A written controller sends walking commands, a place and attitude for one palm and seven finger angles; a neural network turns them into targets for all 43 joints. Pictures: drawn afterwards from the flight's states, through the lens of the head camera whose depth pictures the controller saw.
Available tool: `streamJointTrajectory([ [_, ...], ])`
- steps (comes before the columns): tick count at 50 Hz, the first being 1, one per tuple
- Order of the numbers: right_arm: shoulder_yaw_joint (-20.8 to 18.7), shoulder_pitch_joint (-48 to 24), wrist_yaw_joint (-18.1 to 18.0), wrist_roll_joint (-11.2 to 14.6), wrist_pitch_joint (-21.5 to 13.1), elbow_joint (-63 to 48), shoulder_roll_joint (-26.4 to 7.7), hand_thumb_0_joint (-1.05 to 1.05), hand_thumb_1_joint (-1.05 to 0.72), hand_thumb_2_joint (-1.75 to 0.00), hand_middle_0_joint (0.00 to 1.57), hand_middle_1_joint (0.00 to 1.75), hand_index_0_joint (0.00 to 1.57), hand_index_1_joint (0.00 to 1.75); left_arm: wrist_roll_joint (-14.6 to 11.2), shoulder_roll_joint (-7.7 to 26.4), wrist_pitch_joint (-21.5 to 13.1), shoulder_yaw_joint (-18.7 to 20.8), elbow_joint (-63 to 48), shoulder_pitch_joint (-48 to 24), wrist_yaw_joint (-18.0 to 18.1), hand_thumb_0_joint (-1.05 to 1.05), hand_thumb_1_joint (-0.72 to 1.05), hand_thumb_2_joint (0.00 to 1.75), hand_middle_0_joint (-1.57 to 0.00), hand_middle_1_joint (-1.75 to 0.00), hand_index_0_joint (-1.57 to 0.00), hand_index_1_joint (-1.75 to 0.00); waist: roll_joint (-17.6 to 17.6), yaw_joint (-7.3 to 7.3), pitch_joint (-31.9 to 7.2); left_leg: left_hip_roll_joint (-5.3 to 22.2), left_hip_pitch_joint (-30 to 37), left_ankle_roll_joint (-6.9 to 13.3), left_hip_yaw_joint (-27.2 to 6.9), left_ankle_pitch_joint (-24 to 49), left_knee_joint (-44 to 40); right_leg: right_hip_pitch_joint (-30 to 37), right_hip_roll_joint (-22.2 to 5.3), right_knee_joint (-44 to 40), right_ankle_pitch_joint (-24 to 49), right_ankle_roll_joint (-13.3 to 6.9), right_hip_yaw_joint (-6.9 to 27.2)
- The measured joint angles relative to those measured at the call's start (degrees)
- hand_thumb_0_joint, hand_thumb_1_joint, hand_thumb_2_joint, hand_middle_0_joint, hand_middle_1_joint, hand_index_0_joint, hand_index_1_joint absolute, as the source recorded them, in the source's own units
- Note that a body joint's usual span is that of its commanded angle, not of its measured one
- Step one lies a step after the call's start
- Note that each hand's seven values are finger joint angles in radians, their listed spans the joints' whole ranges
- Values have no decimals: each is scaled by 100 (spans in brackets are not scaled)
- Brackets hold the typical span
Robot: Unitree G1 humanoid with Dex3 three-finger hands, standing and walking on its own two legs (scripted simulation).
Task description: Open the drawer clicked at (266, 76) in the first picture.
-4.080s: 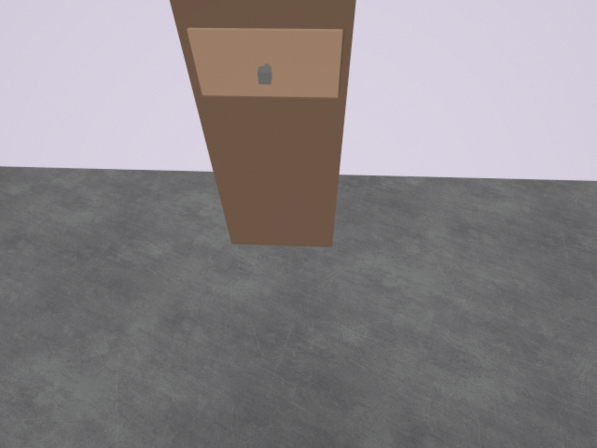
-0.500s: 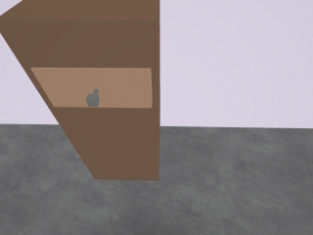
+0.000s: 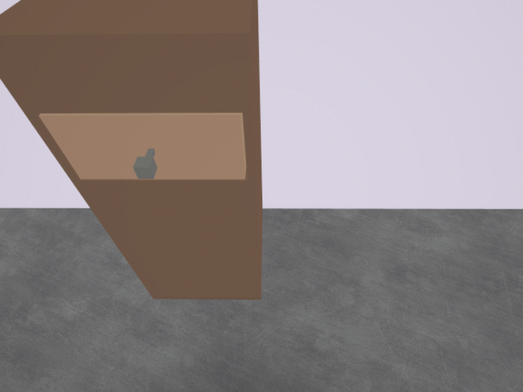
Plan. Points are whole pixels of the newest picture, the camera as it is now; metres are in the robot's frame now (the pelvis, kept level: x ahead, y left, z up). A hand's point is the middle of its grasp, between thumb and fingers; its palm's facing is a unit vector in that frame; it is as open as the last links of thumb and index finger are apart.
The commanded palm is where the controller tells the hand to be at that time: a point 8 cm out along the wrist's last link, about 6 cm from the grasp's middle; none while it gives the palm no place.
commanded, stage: raise the hand with hooked fingers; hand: left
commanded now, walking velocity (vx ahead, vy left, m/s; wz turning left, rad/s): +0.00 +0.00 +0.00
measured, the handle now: (147, 161) +0.53 +0.27 +0.03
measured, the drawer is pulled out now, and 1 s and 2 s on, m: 0.00 0.00 0.00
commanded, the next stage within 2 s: move the hooked fingers above the handle in 1.86 s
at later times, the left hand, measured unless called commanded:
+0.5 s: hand (121, 386) +0.14 +0.22 -0.05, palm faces +0.00 -0.09 -1.00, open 9.2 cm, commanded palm +0.15 +0.23 +0.03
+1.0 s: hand (90, 291) +0.23 +0.26 +0.06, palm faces +0.13 -0.07 -0.99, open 12.2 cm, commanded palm +0.22 +0.25 +0.12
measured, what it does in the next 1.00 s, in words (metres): stands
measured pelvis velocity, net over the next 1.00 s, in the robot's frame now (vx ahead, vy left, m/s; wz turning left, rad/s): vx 0.00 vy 0.01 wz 0.03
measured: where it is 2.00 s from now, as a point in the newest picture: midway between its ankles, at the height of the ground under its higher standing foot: outside the picture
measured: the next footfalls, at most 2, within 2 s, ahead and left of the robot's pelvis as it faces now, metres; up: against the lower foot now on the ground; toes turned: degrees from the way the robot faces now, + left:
none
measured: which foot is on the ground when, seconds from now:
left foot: down 0.00-1.00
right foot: down 0.00-1.00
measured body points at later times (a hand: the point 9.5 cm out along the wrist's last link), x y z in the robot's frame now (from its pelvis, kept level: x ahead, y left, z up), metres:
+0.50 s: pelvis -0.02 -0.03 -0.04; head +0.02 -0.04 +0.41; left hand +0.13 +0.22 +0.01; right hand +0.26 -0.23 -0.10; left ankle -0.03 +0.12 -0.74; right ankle +0.02 -0.12 -0.74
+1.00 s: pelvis +0.00 +0.01 -0.01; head +0.02 -0.02 +0.44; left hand +0.22 +0.26 +0.11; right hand +0.19 -0.23 -0.12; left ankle -0.03 +0.12 -0.74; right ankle +0.02 -0.12 -0.74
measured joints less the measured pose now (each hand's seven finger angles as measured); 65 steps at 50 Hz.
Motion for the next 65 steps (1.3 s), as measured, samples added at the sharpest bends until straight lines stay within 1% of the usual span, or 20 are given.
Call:
streamJointTrajectory([
  [1,9,117,-76,30,-199,-240,-8,0,-91,-89,20,30,20,30,331,67,94,-52,-977,284,74,1,90,90,-20,-30,-20,-30,-50,87,17,-10,2,0,45,-6,2,-58,-4,88,-25,-20,46],
  [3,-38,256,-226,106,-701,-559,-72,1,-91,-89,21,30,20,30,645,212,45,-176,-2536,636,469,2,89,89,-20,-31,-21,-31,-55,165,-118,-38,-108,-13,49,-13,59,-208,-35,249,-97,-47,55],
  [5,-79,173,-290,121,-946,-899,-199,1,-91,-89,21,30,20,30,1093,325,65,-245,-3618,680,792,2,87,89,-21,-32,-21,-32,27,116,-269,-62,-284,-17,5,-43,202,-365,-71,391,-154,-50,18],
  [7,-136,-78,-268,43,-997,-1293,-320,1,-91,-89,20,30,20,30,1825,476,-27,-221,-4298,549,1090,2,85,88,-21,-33,-21,-34,107,40,-439,-70,-567,-13,-1,-96,417,-642,-87,594,-206,-60,17],
  [11,-298,-680,-43,-146,-708,-2189,-402,1,-91,-89,20,30,20,30,3476,713,-210,-89,-4995,458,1606,1,78,85,-21,-38,-21,-38,154,65,-734,-10,-1100,-45,147,-232,812,-1265,-19,1017,-293,-101,170],
  [14,-367,-1048,173,-212,-310,-2713,-438,1,-91,-89,20,30,19,30,4506,731,-351,-159,-5216,739,1797,1,72,82,-21,-41,-21,-42,62,229,-798,42,-1371,-83,247,-305,1004,-1604,42,1252,-342,-137,270],
  [18,-409,-1322,292,-309,76,-3064,-533,1,-91,-89,20,30,19,30,5500,742,-551,-342,-5282,1145,1964,0,63,78,-22,-47,-22,-48,-176,531,-698,56,-1714,-103,165,-370,1266,-1922,37,1522,-441,-194,196],
  [21,-450,-1398,259,-423,227,-3117,-534,0,-91,-89,20,30,19,30,5921,878,-715,-318,-5260,1219,2155,0,56,75,-23,-52,-24,-52,-306,742,-638,61,-2007,-119,0,-458,1555,-2125,11,1742,-551,-240,41],
  [25,-410,-1483,171,-513,284,-3009,-398,1,-91,-90,20,30,19,30,5979,1183,-1014,-124,-5466,886,2422,0,45,71,-25,-58,-26,-58,-270,838,-614,72,-2299,-143,-223,-668,2034,-2272,-16,2073,-752,-278,-167],
  [28,-301,-1514,175,-523,304,-2903,-226,1,-91,-89,20,30,20,30,5877,1329,-1017,13,-5569,411,2547,0,38,68,-26,-62,-27,-63,-93,737,-658,84,-2369,-175,-308,-797,2266,-2274,-19,2209,-849,-266,-243],
  [30,-215,-1484,172,-473,346,-2834,-105,1,-91,-89,20,30,20,30,5761,1344,-789,56,-5547,67,2517,0,33,66,-26,-65,-27,-66,58,617,-675,85,-2293,-192,-321,-821,2267,-2175,-18,2170,-851,-232,-253],
  [33,-82,-1327,150,-321,465,-2735,23,1,-91,-89,20,30,20,30,5483,1277,-200,55,-5497,-253,2202,0,27,63,-26,-70,-27,-70,227,465,-708,77,-1998,-165,-230,-741,1979,-1919,-7,1897,-750,-180,-165],
  [36,33,-1081,109,-183,575,-2689,20,1,-91,-89,21,30,20,30,5190,1214,314,-22,-5662,-233,1630,0,20,60,-26,-74,-27,-75,287,366,-690,43,-1576,-92,-83,-582,1500,-1582,-9,1513,-599,-121,-26],
  [39,69,-850,77,-144,604,-2691,-106,1,-91,-89,21,30,20,30,5094,1215,419,-146,-5904,-69,1142,0,14,58,-27,-79,-27,-79,290,317,-571,7,-1228,-30,-16,-444,1122,-1265,-24,1177,-469,-71,37],
  [43,-31,-643,38,-212,576,-2637,-296,1,-91,-89,21,30,20,30,5215,1339,66,-210,-6146,138,913,0,5,54,-28,-85,-28,-85,233,366,-409,-19,-991,10,-17,-363,890,-1000,-42,906,-371,-27,32],
  [46,-168,-589,20,-258,521,-2555,-397,1,-91,-89,21,30,20,30,5291,1458,-264,-106,-6225,121,1060,0,-3,51,-29,-89,-29,-90,204,440,-342,-34,-927,34,-63,-356,858,-880,-61,802,-343,-4,-13],
  [49,-277,-646,10,-246,477,-2479,-453,1,-91,-89,20,30,20,30,5267,1547,-396,29,-6186,-115,1248,0,-10,48,-29,-94,-30,-94,216,482,-328,-61,-901,59,-121,-361,866,-794,-93,741,-331,24,-69],
  [54,-314,-905,-4,-123,465,-2431,-440,1,-91,-89,20,30,20,30,5125,1552,-71,16,-5849,-893,1149,0,-21,43,-30,-101,-30,-102,284,516,-332,-125,-770,104,-168,-289,732,-617,-154,566,-258,73,-113],
  [59,-154,-1133,-2,-45,556,-2529,-325,1,-91,-89,20,30,20,30,5044,1614,317,-226,-5784,-1419,569,0,-32,38,-31,-109,-31,-109,340,510,-367,-170,-485,135,-151,-140,397,-347,-185,264,-126,108,-96],
  [65,60,-1260,19,-8,701,-2635,-213,1,-91,-89,20,30,20,30,4958,1839,338,-335,-5774,-1887,-57,0,-43,33,-31,-116,-32,-116,368,534,-310,-178,-171,141,-158,17,53,-35,-181,-64,18,114,-108],
])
